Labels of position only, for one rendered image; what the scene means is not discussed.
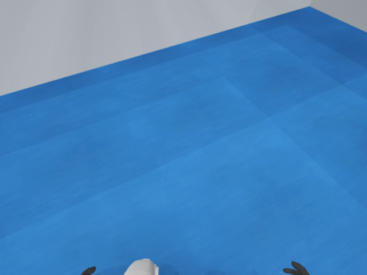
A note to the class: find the right robot hand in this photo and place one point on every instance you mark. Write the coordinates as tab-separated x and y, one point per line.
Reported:
300	270

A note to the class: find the robot left thigh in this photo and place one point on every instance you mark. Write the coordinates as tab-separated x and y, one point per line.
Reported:
142	267

